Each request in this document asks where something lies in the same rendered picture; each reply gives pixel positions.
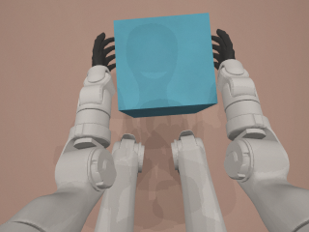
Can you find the left robot hand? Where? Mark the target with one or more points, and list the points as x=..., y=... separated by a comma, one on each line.
x=99, y=53

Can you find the robot left thigh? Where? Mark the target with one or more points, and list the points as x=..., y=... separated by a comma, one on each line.
x=116, y=211

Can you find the carton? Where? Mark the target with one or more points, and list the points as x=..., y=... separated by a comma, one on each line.
x=164, y=65

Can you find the robot right forearm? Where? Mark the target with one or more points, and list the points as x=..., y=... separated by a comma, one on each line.
x=241, y=103

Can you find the left robot shin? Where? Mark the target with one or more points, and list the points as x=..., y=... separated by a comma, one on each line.
x=117, y=144

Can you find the right robot hand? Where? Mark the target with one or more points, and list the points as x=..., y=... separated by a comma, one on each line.
x=225, y=48

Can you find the robot left upper arm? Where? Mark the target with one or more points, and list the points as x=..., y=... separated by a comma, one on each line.
x=81, y=176

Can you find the robot right upper arm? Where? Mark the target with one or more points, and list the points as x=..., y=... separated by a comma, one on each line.
x=261, y=168

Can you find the robot left forearm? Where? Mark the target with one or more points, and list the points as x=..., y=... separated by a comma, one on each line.
x=93, y=113

